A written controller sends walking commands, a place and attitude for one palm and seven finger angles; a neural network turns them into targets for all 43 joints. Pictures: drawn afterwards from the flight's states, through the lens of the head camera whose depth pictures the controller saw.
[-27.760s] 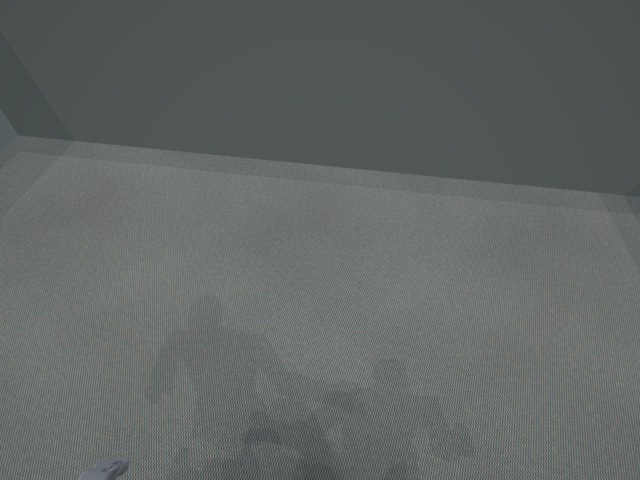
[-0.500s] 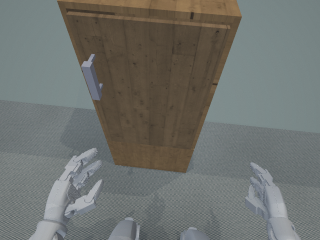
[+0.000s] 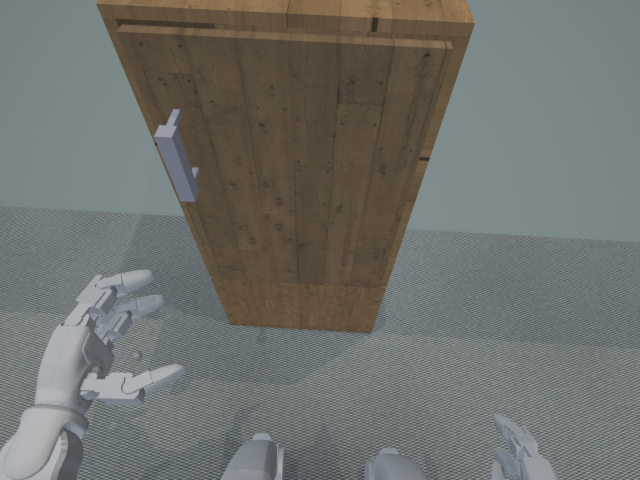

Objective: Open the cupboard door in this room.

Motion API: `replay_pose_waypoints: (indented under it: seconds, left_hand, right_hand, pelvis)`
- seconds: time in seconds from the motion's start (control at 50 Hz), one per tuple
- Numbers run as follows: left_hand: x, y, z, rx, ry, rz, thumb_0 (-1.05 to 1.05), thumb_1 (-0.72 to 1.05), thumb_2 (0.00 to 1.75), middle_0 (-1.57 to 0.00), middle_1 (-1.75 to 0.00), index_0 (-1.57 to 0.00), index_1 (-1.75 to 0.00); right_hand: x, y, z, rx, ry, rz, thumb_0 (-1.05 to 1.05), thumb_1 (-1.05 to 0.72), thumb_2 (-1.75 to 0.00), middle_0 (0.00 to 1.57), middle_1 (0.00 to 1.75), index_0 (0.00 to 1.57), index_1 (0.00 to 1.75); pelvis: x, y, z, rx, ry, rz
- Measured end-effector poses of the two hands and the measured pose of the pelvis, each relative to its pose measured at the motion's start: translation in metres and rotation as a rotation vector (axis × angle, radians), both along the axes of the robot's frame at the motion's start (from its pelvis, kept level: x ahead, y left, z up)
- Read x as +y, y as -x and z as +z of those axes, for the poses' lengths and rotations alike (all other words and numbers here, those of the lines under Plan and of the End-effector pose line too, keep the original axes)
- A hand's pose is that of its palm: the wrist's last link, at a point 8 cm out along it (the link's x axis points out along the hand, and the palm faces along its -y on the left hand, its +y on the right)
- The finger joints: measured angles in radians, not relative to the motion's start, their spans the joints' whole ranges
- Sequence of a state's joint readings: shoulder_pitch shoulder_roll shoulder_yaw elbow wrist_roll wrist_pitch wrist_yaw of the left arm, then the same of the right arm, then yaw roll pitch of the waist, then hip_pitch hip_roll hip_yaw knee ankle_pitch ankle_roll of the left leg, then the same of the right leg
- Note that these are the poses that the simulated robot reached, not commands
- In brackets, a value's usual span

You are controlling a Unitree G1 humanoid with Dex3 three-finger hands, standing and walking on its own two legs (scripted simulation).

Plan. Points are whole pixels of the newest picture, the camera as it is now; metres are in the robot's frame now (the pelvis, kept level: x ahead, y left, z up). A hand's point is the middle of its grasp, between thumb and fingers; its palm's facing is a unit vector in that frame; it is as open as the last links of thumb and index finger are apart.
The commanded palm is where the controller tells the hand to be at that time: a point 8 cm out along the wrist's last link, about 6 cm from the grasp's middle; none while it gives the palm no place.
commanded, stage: raise the hand with hooked fingers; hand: left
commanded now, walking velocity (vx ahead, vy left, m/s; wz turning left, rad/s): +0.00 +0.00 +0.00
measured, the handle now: (182, 156) +0.54 +0.23 +0.06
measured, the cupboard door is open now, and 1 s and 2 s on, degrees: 0 0 0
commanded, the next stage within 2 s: move the hooked fingers beside the handle in 1.18 s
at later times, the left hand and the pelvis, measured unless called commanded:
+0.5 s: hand (91, 315) +0.28 +0.27 +0.07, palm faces +0.00 -1.00 -0.06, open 13.9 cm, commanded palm +0.26 +0.32 +0.08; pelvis +0.01 +0.01 +0.02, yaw +1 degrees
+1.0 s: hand (90, 293) +0.30 +0.27 +0.08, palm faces +0.00 -1.00 -0.05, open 14.0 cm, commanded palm +0.27 +0.32 +0.08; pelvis +0.01 +0.00 +0.02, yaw +0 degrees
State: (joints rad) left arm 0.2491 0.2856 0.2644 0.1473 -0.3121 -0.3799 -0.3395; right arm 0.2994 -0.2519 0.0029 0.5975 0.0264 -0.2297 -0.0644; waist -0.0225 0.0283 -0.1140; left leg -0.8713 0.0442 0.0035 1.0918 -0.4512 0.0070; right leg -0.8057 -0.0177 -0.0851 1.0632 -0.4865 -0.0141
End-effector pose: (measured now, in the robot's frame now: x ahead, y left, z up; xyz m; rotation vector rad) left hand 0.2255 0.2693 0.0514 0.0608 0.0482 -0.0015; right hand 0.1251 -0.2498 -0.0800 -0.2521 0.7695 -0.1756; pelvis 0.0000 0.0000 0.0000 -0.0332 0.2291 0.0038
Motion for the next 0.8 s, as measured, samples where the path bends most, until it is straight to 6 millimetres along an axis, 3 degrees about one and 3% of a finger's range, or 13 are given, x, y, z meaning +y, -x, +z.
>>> replay_pose_waypoints:
  seconds: [0.14,0.28,0.4,0.54,0.8]
  left_hand:
    - [0.011,-0.007,0.003,-0.009,0.004,-0.014,0.00,-0.14,0.46,-0.27,-0.97,-0.28,-0.97]
    - [0.026,-0.016,0.014,-0.024,0.001,0.002,-0.01,-0.30,0.39,-0.29,-1.08,-0.29,-1.07]
    - [0.041,-0.024,0.021,-0.019,0.003,0.008,-0.01,-0.42,0.34,-0.29,-1.15,-0.30,-1.15]
    - [0.053,-0.035,0.030,-0.022,0.001,0.006,-0.01,-0.48,0.31,-0.30,-1.19,-0.30,-1.19]
    - [0.064,-0.056,0.040,-0.021,0.017,-0.007,-0.02,-0.50,0.30,-0.30,-1.20,-0.30,-1.20]
  right_hand:
    - [-0.003,-0.021,0.017,-0.051,0.041,0.017,0.02,-0.90,-0.89,0.20,0.30,0.20,0.30]
    - [0.014,-0.048,0.030,-0.109,0.018,0.070,0.02,-0.90,-0.89,0.20,0.30,0.20,0.30]
    - [0.028,-0.058,0.032,-0.114,-0.009,0.108,0.01,-0.90,-0.89,0.20,0.30,0.21,0.30]
    - [0.027,-0.052,0.029,-0.080,-0.013,0.107,0.01,-0.90,-0.89,0.20,0.30,0.21,0.30]
    - [0.002,-0.022,0.030,-0.004,0.027,0.041,0.02,-0.90,-0.89,0.20,0.30,0.21,0.30]
  pelvis:
    - [0.006,-0.004,0.004,-0.009,0.004,0.003]
    - [0.008,-0.009,0.010,-0.020,0.008,0.007]
    - [0.008,-0.012,0.013,-0.026,0.012,0.012]
    - [0.008,-0.014,0.016,-0.029,0.012,0.012]
    - [0.005,-0.014,0.022,-0.033,0.005,0.002]
